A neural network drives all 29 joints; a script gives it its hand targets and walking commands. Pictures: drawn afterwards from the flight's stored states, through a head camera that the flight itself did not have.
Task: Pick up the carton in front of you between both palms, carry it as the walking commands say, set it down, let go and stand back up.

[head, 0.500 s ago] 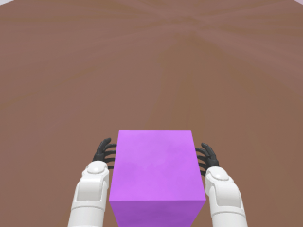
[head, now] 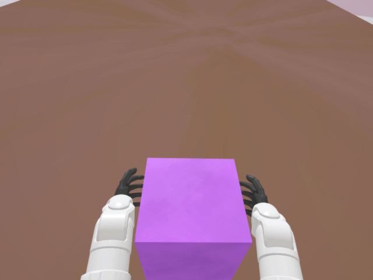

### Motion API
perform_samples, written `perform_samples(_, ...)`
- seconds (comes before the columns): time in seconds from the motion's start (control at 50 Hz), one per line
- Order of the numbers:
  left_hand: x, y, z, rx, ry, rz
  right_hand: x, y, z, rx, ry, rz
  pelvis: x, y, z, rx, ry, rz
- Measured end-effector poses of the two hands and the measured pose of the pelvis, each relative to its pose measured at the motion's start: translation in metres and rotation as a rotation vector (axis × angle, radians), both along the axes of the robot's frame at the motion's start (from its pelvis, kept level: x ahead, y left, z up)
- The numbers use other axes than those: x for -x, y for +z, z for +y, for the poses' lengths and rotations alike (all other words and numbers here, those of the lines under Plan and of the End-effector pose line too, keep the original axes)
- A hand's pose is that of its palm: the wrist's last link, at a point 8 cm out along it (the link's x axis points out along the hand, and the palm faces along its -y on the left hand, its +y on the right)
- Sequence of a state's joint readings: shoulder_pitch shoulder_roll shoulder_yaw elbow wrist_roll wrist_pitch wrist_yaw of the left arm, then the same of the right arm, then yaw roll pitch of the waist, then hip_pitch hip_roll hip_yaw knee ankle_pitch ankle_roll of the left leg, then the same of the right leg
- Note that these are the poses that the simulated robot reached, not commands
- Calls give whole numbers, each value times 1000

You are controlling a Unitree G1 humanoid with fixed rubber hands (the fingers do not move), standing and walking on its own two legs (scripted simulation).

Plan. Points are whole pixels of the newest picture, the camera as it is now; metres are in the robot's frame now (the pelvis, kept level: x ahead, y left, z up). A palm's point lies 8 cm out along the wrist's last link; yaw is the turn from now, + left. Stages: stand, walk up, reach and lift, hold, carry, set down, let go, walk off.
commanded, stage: hold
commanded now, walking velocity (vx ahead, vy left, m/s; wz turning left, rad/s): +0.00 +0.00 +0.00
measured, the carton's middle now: (189, 222) +0.30 +0.00 -0.05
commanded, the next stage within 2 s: set down in 0.16 s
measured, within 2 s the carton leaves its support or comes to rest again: neither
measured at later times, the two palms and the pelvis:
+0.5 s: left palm (126, 195) +0.33 +0.16 +0.00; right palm (248, 200) +0.34 -0.14 +0.01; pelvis +0.00 -0.01 -0.01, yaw +0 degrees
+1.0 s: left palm (135, 225) +0.36 +0.15 -0.21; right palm (230, 225) +0.38 -0.15 -0.20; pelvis -0.04 -0.03 -0.13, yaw +0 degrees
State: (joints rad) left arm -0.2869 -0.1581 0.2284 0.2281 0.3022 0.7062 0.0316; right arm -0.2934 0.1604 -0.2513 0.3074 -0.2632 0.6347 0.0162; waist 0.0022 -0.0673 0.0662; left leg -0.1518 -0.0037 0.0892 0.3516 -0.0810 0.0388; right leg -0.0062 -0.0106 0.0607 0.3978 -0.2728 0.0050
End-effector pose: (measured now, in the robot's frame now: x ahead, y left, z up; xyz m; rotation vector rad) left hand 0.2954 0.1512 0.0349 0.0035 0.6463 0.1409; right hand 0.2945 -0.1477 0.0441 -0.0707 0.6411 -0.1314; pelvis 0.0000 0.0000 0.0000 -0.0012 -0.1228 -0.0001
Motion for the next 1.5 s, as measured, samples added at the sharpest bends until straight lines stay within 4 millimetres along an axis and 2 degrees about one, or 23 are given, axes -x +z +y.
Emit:
perform_samples(0.28, -13, 3, 4, 17, 3, 3, -12, 4, 4, -7, -11, 5, -7, 0, 6, -4, -9, 3)
perform_samples(0.38, -23, -6, 3, 55, 34, 13, -23, -6, 3, -28, -21, 16, -4, -3, 2, -7, -8, 17)
perform_samples(0.46, -34, -23, 4, 63, 49, 20, -35, -21, 5, -17, -13, 23, 1, -8, -3, -6, -1, 54)
perform_samples(0.54, -39, -53, 5, 43, 53, 29, -46, -50, 6, 13, 22, 34, 9, -16, -9, -1, 13, 130)
perform_samples(0.64, -37, -110, 5, 13, 49, 45, -51, -107, 7, 20, 45, 51, 19, -29, -17, 14, 31, 271)
perform_samples(0.74, -36, -170, 3, 15, 61, 31, -54, -167, 4, 3, 46, 38, 29, -52, -24, 27, 30, 438)
perform_samples(0.8, -40, -197, 1, 21, 67, 4, -58, -193, 2, -13, 40, 13, 33, -71, -27, 25, 19, 535)
perform_samples(0.94, -58, -229, -2, 29, 71, -43, -74, -227, -1, -47, 15, -34, 41, -114, -31, 21, 2, 678)
perform_samples(1.1, -72, -265, 1, 41, 94, -12, -90, -265, 2, -53, 22, -1, 48, -155, -28, 22, -2, 763)
perform_samples(1.5, -88, -401, 0, 37, 126, 18, -122, -399, 1, -42, 76, 30, 65, -260, -19, 23, -17, 944)
